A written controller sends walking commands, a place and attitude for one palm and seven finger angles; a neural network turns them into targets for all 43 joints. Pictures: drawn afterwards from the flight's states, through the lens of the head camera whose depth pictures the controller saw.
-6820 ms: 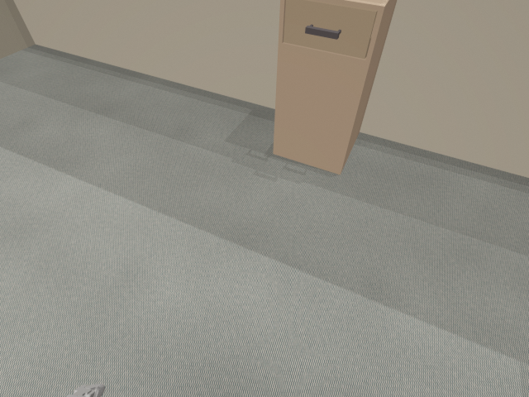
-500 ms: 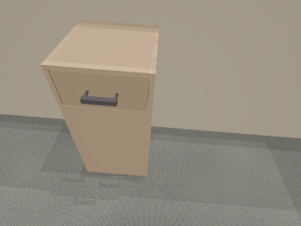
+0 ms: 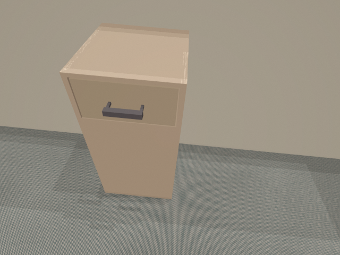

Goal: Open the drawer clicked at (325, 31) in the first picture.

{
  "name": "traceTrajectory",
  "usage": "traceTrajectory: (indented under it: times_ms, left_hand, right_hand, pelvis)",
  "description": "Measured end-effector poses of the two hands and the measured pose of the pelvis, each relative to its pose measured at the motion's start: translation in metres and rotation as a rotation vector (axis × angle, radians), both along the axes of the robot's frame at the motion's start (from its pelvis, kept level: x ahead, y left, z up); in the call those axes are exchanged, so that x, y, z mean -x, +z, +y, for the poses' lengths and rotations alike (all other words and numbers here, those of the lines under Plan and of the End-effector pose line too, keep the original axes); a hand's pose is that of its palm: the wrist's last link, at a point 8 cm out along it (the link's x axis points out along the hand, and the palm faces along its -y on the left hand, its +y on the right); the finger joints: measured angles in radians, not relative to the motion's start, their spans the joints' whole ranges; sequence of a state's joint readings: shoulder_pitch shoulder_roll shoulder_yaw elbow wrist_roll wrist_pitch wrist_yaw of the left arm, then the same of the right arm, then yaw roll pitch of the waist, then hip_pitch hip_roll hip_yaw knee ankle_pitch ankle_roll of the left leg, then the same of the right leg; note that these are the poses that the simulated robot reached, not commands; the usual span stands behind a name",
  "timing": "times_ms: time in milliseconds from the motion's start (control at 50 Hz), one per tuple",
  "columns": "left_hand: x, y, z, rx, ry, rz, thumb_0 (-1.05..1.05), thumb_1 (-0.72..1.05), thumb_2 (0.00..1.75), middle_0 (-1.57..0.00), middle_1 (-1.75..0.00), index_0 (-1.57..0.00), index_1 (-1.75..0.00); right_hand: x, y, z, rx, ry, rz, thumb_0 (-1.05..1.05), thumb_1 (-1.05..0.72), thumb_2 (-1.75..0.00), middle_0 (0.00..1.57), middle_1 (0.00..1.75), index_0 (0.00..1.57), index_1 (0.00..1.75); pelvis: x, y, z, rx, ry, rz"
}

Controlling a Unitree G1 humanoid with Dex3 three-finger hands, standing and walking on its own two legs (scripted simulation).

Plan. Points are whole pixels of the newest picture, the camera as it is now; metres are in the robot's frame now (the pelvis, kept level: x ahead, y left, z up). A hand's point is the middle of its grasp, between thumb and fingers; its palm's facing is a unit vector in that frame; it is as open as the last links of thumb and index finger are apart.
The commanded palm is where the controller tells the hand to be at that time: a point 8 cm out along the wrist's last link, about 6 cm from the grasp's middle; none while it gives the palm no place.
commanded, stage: shuffle to correct the standing spot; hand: left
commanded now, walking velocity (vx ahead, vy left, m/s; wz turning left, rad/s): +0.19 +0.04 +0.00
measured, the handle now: (124, 109) +0.58 +0.21 -0.02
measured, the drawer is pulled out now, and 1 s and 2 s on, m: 0.00 0.00 0.00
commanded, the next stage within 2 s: come to a stop and stand still in 0.12 s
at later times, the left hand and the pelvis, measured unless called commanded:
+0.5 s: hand out of the picture +0.10 +0.17 -0.17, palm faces +0.02 -0.97 -0.22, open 7.3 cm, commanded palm none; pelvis +0.07 -0.01 +0.00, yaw -1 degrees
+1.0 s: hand out of the picture +0.05 +0.19 -0.16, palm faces +0.00 -0.97 -0.25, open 7.4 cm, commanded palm none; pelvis +0.02 +0.01 +0.00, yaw -2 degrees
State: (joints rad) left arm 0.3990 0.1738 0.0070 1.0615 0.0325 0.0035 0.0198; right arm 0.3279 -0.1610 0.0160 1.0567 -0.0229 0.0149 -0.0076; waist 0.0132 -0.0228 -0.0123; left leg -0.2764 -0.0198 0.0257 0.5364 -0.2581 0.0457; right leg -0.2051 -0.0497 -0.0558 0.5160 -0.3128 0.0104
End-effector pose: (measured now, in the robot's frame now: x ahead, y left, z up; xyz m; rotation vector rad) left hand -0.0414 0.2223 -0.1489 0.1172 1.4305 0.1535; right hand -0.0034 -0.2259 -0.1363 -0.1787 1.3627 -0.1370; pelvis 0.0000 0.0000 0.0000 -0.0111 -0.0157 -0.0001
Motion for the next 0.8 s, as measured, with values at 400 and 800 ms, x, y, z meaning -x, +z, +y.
traceTrajectory:
  times_ms: [400,800]
  left_hand:
    - [-0.1,0.001,-0.007,-0.014,-0.032,-0.062,0.02,0.93,0.9,-0.2,-0.3,-0.2,-0.3]
    - [-0.116,0.005,0.004,-0.055,-0.073,-0.18,0.0,0.92,0.9,-0.2,-0.3,-0.2,-0.3]
  right_hand:
    - [-0.015,-0.01,0.03,-0.059,-0.082,0.08,0.01,-0.91,-0.89,0.2,0.3,0.2,0.3]
    - [-0.056,-0.008,-0.005,-0.002,-0.058,-0.097,0.02,-0.92,-0.89,0.19,0.3,0.2,0.3]
  pelvis:
    - [-0.06,-0.002,0.0,-0.032,-0.02,0.003]
    - [-0.029,-0.006,-0.001,-0.018,-0.021,-0.01]
